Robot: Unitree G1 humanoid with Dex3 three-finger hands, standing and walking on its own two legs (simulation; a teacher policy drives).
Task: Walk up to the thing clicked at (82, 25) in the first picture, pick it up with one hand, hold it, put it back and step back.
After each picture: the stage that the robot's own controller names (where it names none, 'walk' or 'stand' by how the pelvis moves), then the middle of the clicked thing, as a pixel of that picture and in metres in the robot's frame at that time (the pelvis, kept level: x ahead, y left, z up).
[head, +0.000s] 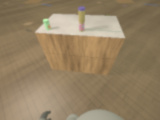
stand; (81, 20) +1.00 +0.14 +0.13
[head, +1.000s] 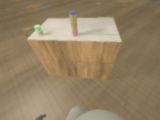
walk; (74, 24) +0.89 +0.22 +0.14
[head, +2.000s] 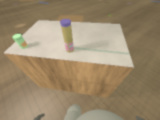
stand; (68, 37) +0.57 +0.22 +0.14
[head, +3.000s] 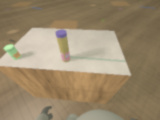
stand; (64, 47) +0.50 +0.22 +0.13
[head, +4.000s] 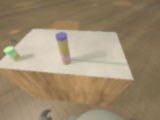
stand; (64, 50) +0.47 +0.21 +0.12
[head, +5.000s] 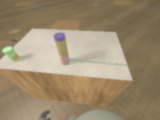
stand; (62, 51) +0.47 +0.22 +0.12
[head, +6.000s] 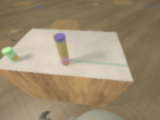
stand; (62, 51) +0.46 +0.22 +0.12
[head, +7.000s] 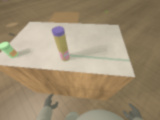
rise first; (62, 46) +0.47 +0.22 +0.13
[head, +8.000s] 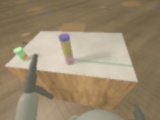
go down; (67, 51) +0.47 +0.22 +0.13
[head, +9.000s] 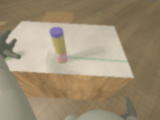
go down; (60, 48) +0.46 +0.20 +0.13
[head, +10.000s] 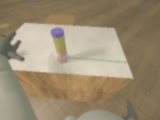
approach; (60, 48) +0.47 +0.20 +0.13
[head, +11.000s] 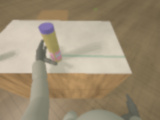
close in; (52, 45) +0.46 +0.22 +0.16
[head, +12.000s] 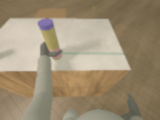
lift; (52, 42) +0.47 +0.22 +0.16
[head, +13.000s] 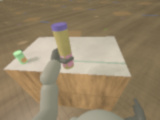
lift; (64, 48) +0.35 +0.16 +0.27
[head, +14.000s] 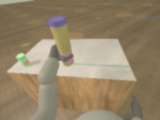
hold; (63, 45) +0.33 +0.16 +0.31
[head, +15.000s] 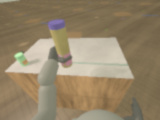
hold; (62, 47) +0.34 +0.16 +0.29
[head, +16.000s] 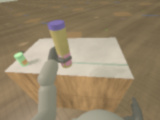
hold; (62, 47) +0.34 +0.17 +0.29
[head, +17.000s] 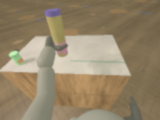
crouch; (58, 36) +0.41 +0.19 +0.31
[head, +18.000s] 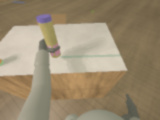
lower; (50, 39) +0.49 +0.22 +0.20
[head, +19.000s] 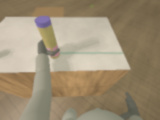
lower; (50, 41) +0.48 +0.22 +0.17
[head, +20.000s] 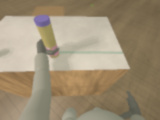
lower; (49, 40) +0.48 +0.23 +0.17
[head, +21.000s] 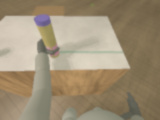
lower; (49, 39) +0.48 +0.23 +0.17
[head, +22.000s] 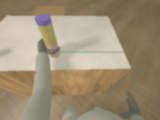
rest; (50, 39) +0.49 +0.22 +0.17
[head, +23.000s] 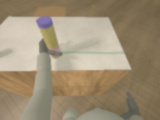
withdraw; (51, 41) +0.48 +0.22 +0.17
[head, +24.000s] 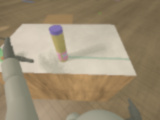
sink last; (60, 46) +0.47 +0.21 +0.15
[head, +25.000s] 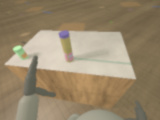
stand; (67, 48) +0.50 +0.22 +0.13
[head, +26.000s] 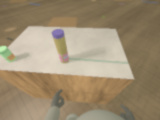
stand; (61, 48) +0.47 +0.22 +0.13
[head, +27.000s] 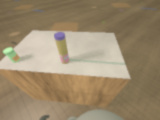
stand; (62, 49) +0.49 +0.23 +0.12
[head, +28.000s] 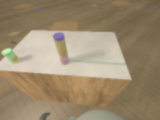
stand; (62, 50) +0.48 +0.23 +0.12
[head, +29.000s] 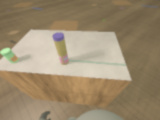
stand; (61, 50) +0.47 +0.23 +0.12
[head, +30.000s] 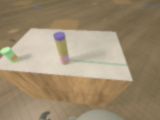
stand; (62, 50) +0.47 +0.22 +0.12
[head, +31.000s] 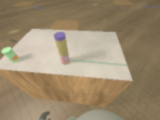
stand; (63, 50) +0.47 +0.22 +0.12
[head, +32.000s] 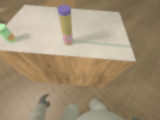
walk; (66, 28) +0.57 +0.19 +0.14
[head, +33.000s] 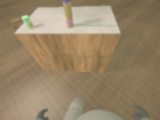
walk; (68, 14) +0.88 +0.28 +0.15
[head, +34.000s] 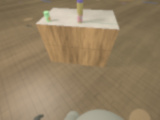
stand; (80, 12) +1.16 +0.19 +0.14
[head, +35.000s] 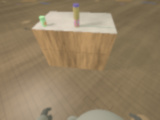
stand; (76, 16) +1.08 +0.21 +0.12
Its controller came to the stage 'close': yes
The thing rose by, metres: 0.21
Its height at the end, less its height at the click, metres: +0.00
